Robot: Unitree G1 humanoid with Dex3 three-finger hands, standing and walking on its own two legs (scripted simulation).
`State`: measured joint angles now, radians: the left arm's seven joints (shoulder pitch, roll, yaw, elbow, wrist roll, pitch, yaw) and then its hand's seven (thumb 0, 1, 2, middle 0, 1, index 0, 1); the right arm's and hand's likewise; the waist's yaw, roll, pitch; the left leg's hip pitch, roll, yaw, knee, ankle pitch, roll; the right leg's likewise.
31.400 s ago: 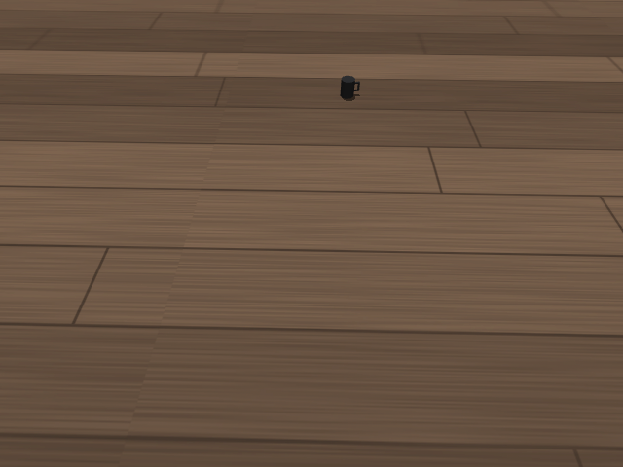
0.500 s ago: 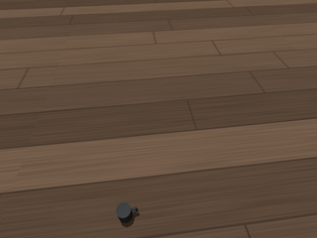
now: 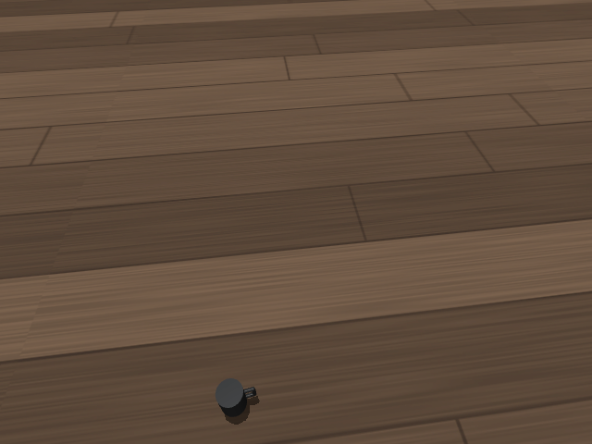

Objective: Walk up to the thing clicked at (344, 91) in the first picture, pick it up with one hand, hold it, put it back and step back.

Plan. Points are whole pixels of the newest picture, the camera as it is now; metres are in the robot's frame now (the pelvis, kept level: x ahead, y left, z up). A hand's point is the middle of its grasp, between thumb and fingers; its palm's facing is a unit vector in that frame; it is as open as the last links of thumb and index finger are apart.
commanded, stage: stand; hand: left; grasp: from above
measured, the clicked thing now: (237, 396) +0.39 +0.19 -0.73
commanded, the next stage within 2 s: step back in 0.66 s
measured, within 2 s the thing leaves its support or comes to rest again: neither
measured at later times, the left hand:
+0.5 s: hand out of the picture +0.08 +0.25 -0.16, palm faces +0.01 -0.94 -0.34, open 7.4 cm
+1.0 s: hand out of the picture +0.10 +0.31 -0.18, palm faces +0.00 -0.92 -0.40, open 7.4 cm
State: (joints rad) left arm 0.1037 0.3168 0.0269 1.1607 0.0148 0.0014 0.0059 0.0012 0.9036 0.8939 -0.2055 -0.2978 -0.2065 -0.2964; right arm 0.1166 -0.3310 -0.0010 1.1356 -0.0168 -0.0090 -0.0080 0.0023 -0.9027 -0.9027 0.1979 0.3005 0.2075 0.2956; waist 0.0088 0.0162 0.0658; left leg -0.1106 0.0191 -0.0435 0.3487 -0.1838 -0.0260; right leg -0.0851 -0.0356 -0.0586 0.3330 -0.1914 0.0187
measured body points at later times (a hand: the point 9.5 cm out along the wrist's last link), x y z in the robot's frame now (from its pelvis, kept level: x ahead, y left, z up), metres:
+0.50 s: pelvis +0.01 +0.00 +0.00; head +0.02 -0.01 +0.45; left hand +0.08 +0.29 -0.13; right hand +0.08 -0.30 -0.14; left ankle +0.01 +0.14 -0.75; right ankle +0.00 -0.13 -0.75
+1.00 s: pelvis -0.05 +0.03 -0.03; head +0.02 +0.05 +0.41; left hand +0.10 +0.35 -0.15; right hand +0.03 -0.29 -0.14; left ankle -0.03 +0.14 -0.75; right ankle -0.02 -0.13 -0.72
